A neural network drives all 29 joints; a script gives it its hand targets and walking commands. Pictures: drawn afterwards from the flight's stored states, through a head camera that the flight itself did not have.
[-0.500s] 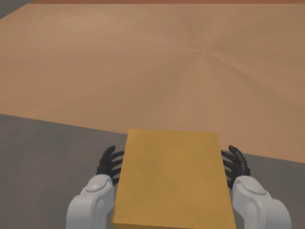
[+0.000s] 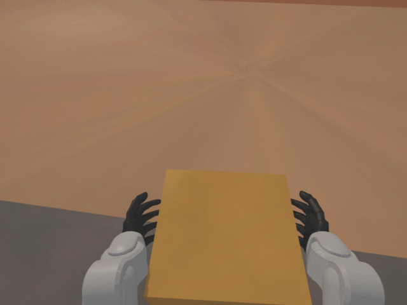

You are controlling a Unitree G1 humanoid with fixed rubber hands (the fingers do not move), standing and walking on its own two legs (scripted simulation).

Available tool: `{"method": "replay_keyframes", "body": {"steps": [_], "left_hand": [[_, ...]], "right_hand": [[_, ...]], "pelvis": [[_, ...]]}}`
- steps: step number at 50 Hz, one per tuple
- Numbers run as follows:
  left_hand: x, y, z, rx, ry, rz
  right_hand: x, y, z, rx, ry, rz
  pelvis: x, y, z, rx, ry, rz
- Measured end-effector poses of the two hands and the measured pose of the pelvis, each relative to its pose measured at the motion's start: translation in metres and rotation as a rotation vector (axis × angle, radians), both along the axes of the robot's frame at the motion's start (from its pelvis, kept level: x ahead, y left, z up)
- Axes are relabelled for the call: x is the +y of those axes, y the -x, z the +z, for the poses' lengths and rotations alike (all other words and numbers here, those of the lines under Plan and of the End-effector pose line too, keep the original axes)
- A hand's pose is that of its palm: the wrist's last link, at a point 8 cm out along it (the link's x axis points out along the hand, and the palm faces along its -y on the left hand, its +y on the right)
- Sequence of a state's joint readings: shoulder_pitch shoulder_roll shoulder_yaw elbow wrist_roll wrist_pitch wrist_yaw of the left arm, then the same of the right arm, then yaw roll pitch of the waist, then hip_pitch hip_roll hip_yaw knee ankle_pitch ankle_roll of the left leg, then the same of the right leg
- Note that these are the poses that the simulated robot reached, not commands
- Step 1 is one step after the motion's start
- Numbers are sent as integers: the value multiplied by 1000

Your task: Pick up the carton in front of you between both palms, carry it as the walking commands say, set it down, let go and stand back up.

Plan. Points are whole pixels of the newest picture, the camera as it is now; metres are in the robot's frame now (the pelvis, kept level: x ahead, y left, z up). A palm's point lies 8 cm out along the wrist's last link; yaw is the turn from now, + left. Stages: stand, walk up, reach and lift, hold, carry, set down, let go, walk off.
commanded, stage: carry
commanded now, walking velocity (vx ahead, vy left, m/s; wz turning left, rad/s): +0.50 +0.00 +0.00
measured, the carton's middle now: (221, 253) +0.23 +0.00 +0.01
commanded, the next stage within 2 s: none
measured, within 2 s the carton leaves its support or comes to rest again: neither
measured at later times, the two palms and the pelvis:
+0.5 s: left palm (168, 102) +0.58 +0.13 +0.11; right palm (282, 99) +0.60 -0.17 +0.10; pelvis +0.35 -0.04 +0.00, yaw +4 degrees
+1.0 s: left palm (173, 35) +1.03 +0.16 +0.11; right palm (253, 32) +1.03 -0.14 +0.11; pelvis +0.67 +0.01 +0.00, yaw +2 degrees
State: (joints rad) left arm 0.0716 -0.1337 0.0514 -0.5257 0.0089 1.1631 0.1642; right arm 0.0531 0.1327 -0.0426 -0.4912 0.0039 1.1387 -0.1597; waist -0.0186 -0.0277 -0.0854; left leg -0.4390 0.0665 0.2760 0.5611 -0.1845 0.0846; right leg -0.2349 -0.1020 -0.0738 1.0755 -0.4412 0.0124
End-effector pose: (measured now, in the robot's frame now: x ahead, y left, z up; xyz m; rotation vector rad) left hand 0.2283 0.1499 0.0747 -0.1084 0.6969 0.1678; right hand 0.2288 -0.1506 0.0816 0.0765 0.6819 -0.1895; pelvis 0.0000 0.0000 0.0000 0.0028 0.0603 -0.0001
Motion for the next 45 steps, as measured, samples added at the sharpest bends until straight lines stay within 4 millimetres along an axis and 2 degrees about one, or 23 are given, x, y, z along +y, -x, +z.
{"method": "replay_keyframes", "body": {"steps": [5,10,15,21,24,29,33,37,41,45], "left_hand": [[2,-62,14,12,2,-36],[5,-127,31,-46,1,-20],[1,-195,36,-93,-9,16],[-16,-294,26,-133,-43,52],[-20,-337,27,-105,-48,73],[-19,-406,52,-131,-41,113],[-19,-475,73,-180,-40,117],[-17,-550,83,-192,-47,100],[-9,-627,75,-175,-44,96],[5,-711,54,-166,-19,89]], "right_hand": [[3,-52,15,12,0,-32],[5,-121,33,-45,8,-12],[2,-201,35,-93,-2,24],[-16,-309,14,-134,-49,47],[-19,-360,14,-107,-62,68],[-18,-439,41,-132,-63,92],[-21,-507,61,-178,-52,50],[-23,-577,71,-192,-33,13],[-16,-649,67,-176,-26,-14],[-3,-727,54,-168,-16,-41]], "pelvis": [[9,-58,21,13,30,-5],[7,-125,27,15,41,9],[-3,-201,19,7,25,21],[-25,-302,-11,-18,19,51],[-34,-336,-6,-11,14,65],[-42,-389,13,2,-3,73],[-42,-437,20,11,-11,63],[-35,-489,20,16,-7,50],[-22,-548,11,13,4,38],[-6,-611,-8,3,2,25]]}}
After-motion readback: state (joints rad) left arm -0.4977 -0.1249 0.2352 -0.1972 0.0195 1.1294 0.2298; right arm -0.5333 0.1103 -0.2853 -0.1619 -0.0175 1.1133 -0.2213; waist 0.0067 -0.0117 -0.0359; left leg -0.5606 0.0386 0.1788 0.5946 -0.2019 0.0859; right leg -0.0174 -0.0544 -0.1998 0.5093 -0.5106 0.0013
